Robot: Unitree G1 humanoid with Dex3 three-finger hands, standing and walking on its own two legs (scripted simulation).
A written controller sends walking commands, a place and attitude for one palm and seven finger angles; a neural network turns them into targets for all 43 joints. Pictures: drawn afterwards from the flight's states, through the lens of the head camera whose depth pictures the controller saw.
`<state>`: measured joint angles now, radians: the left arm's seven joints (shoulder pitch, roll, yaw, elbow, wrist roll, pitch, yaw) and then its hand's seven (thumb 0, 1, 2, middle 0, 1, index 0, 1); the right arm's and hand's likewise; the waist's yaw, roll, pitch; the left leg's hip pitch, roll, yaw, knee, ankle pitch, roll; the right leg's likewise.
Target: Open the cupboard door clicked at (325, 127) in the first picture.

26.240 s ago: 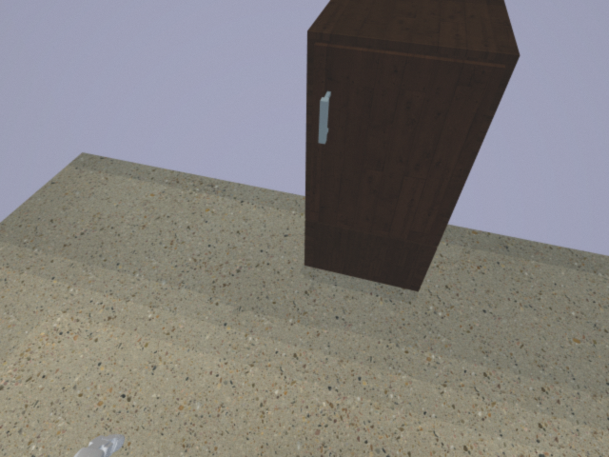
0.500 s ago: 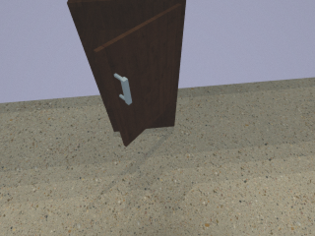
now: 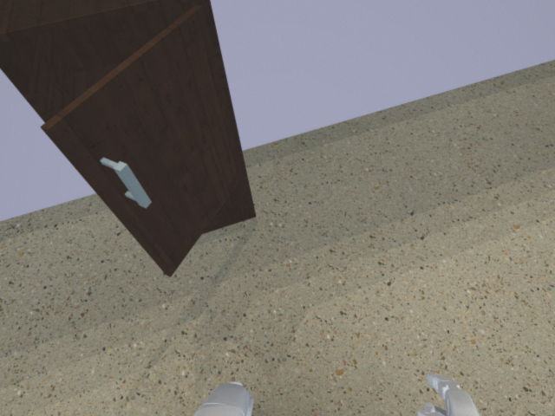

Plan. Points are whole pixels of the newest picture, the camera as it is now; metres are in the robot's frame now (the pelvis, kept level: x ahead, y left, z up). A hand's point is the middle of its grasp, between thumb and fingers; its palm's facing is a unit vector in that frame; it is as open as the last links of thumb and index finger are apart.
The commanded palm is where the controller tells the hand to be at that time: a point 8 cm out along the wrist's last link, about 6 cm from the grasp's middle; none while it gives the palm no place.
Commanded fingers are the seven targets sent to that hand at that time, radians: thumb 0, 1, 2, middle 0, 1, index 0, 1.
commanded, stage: walk to a spot facing it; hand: left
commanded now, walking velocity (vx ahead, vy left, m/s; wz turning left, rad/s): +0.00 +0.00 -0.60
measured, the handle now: (126, 183) +0.50 +0.37 -0.05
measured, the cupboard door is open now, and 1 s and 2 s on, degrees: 43 43 43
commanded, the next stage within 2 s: none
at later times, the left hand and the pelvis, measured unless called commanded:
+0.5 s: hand (156, 375) +0.17 +0.25 -0.17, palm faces -0.24 -0.94 -0.26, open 7.4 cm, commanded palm none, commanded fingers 0.00 0.90 0.90 -0.20 -0.30 -0.20 -0.30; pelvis +0.03 +0.05 +0.00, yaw -17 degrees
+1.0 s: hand (247, 322) +0.28 +0.11 -0.18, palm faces -0.59 -0.79 -0.18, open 7.4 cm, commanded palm none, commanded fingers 0.00 0.90 0.90 -0.20 -0.30 -0.20 -0.30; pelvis +0.09 +0.00 -0.02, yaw -36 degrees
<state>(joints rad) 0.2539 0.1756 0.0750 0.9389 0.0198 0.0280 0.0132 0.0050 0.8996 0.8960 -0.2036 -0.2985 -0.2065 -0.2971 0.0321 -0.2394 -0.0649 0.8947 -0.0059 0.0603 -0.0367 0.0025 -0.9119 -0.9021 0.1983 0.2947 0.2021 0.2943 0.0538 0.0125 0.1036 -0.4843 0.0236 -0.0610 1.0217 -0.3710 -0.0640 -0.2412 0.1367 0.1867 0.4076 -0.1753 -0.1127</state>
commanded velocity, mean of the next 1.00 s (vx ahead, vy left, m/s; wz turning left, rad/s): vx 0.09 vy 0.00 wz -0.60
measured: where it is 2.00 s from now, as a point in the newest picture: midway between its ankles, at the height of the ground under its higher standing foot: (414, 364)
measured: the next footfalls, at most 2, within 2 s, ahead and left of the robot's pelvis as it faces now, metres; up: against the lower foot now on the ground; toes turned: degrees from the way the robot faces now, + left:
left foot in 0.30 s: +0.08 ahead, +0.17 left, +0.00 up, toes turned -16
right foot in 0.66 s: +0.04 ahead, -0.12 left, +0.00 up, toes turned -26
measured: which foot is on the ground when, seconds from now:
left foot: up 0.00-0.28, down 0.30-0.66, up 0.68-0.94, down 0.96-1.00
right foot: down 0.00-0.30, up 0.32-0.64, down 0.66-0.96, up 0.98-1.00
